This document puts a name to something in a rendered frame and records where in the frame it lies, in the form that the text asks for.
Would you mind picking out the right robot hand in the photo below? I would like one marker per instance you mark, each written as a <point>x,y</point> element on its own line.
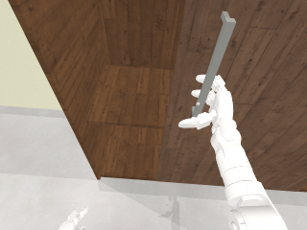
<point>221,102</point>

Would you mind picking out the right robot forearm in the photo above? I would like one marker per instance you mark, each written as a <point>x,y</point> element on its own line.
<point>241,186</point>

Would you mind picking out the robot right upper arm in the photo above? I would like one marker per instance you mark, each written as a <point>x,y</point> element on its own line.
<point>262,217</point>

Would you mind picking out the wardrobe door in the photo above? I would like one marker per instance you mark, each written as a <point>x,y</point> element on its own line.
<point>264,68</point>

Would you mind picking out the left robot hand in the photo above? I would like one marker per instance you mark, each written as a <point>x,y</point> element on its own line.
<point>73,219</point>

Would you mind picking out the handle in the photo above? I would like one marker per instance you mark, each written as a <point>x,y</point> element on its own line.
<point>218,54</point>

